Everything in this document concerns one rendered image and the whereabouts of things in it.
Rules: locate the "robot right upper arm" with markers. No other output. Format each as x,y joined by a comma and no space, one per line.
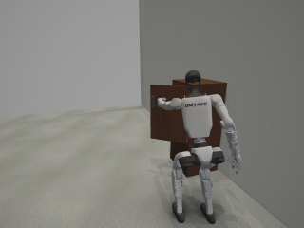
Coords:
218,104

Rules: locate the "right robot foot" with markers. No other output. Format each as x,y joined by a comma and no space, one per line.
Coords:
210,217

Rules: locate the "robot left shin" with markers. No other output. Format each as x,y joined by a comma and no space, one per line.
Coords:
177,190

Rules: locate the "robot left forearm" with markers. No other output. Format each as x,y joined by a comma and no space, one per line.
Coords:
163,105

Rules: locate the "right robot hand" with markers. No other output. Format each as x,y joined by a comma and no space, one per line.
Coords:
235,160

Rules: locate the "left robot hand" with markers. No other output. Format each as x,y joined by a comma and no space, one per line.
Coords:
160,99

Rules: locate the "robot left upper arm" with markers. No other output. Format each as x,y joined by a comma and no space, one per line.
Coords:
175,103

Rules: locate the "handle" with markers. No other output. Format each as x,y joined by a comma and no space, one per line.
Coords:
152,101

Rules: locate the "robot right forearm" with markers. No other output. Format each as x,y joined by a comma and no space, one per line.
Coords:
232,139

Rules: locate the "cupboard door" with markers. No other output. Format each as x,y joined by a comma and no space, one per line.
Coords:
167,125

